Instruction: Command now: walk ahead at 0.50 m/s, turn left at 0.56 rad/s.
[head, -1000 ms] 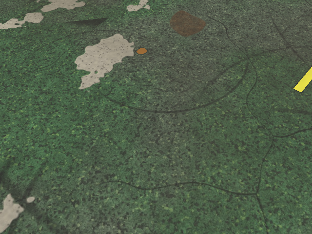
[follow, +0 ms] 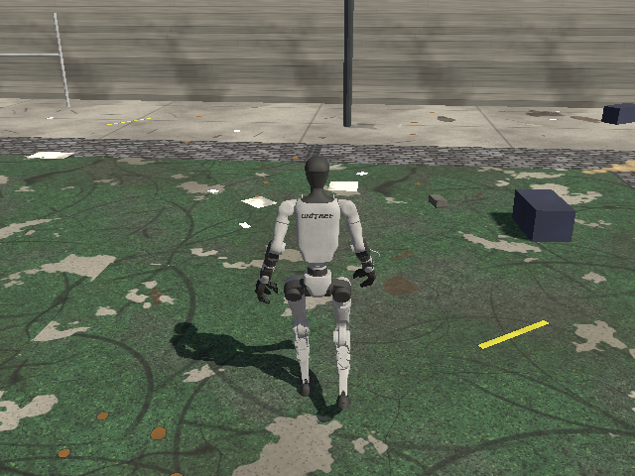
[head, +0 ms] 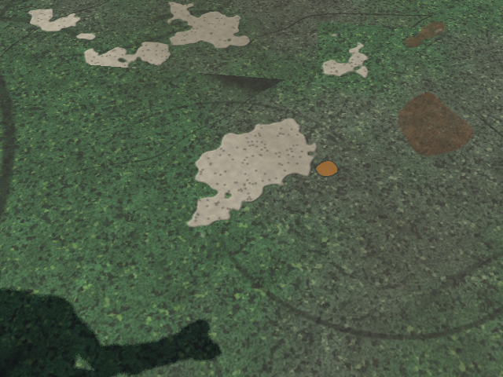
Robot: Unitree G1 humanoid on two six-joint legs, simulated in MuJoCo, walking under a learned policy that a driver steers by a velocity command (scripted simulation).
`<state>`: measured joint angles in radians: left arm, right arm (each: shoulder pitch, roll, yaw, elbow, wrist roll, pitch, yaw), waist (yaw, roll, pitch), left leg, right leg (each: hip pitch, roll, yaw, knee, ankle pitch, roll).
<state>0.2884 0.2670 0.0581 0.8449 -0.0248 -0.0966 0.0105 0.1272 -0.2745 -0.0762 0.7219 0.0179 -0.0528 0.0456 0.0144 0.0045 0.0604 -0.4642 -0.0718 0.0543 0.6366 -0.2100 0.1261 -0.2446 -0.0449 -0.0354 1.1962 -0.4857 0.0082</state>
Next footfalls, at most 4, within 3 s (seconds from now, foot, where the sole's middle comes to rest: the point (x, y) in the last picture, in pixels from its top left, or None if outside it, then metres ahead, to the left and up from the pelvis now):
0.40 right None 0.42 -0.11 -0.75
0.90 left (200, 305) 0.62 0.18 -0.75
1.36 right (291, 232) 0.86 -0.07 -0.75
1.76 left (207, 259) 0.76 0.17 -0.75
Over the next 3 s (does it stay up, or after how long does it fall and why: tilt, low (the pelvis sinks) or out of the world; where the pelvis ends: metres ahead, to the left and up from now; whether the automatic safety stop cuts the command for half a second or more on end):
stays up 0.73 0.07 0.01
